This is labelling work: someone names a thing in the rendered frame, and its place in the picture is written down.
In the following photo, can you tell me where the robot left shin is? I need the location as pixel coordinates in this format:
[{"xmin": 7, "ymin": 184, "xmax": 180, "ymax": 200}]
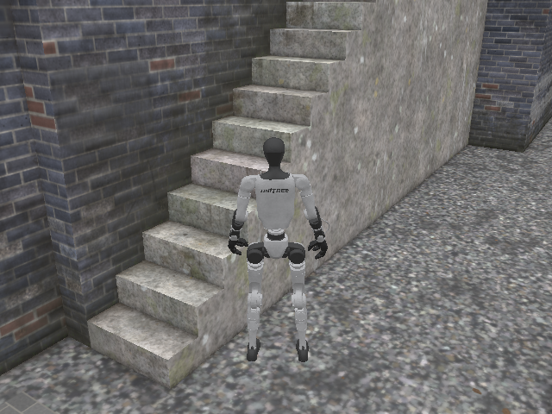
[{"xmin": 247, "ymin": 293, "xmax": 260, "ymax": 350}]

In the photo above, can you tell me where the right robot thigh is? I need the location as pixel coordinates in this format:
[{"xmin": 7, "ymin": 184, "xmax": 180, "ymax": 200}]
[{"xmin": 288, "ymin": 242, "xmax": 305, "ymax": 310}]

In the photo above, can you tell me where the left robot hand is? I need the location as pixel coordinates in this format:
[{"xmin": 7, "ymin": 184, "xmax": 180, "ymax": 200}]
[{"xmin": 228, "ymin": 237, "xmax": 248, "ymax": 255}]

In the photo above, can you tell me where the left robot upper arm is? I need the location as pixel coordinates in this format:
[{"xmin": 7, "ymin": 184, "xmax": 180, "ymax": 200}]
[{"xmin": 235, "ymin": 175, "xmax": 257, "ymax": 222}]

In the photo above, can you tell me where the right robot upper arm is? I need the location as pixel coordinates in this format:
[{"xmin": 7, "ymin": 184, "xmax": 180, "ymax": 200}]
[{"xmin": 293, "ymin": 174, "xmax": 317, "ymax": 220}]

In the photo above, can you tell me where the robot left forearm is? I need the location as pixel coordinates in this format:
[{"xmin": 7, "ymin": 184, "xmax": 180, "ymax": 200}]
[{"xmin": 229, "ymin": 209, "xmax": 244, "ymax": 241}]

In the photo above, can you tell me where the right robot hand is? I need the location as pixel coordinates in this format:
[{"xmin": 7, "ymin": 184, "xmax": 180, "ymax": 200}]
[{"xmin": 308, "ymin": 240, "xmax": 328, "ymax": 259}]

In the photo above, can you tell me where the robot right forearm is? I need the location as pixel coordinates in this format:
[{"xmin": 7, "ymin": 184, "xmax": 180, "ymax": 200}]
[{"xmin": 309, "ymin": 206, "xmax": 326, "ymax": 242}]

